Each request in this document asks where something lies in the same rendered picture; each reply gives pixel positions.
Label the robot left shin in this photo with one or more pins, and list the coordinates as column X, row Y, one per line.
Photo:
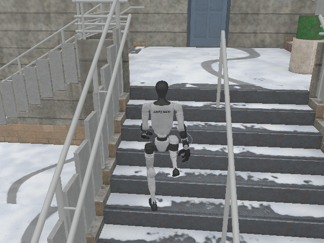
column 151, row 186

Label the left robot upper arm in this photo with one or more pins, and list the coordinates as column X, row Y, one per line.
column 145, row 115

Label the robot right forearm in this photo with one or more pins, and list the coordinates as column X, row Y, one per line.
column 184, row 138

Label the robot left foot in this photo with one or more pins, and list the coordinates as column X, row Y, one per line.
column 153, row 206

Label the robot right hand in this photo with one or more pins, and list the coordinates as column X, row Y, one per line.
column 186, row 155

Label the robot left hand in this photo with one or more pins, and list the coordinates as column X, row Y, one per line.
column 145, row 137

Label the right robot upper arm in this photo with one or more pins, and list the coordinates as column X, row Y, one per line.
column 179, row 115

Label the robot left forearm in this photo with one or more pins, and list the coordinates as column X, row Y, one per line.
column 143, row 132

